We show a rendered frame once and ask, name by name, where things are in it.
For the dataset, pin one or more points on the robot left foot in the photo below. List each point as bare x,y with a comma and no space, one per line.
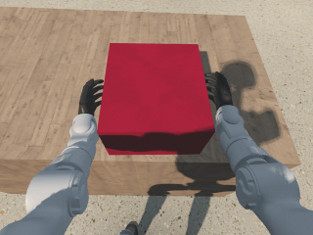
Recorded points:
133,228

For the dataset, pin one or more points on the robot right upper arm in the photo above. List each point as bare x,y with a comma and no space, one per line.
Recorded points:
271,192

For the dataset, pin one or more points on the robot left forearm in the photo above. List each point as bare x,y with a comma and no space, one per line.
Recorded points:
80,150

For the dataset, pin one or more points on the robot right forearm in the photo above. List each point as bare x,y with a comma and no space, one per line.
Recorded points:
238,146

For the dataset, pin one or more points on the carton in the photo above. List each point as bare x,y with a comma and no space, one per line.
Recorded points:
154,100

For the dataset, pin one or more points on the robot left hand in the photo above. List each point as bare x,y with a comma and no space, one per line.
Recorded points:
87,104

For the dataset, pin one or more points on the pedestal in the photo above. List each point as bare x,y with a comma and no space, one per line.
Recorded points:
46,57

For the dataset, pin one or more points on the robot left upper arm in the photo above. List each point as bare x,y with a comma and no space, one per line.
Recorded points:
54,198

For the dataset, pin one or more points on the robot right hand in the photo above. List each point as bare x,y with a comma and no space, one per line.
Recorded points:
222,94

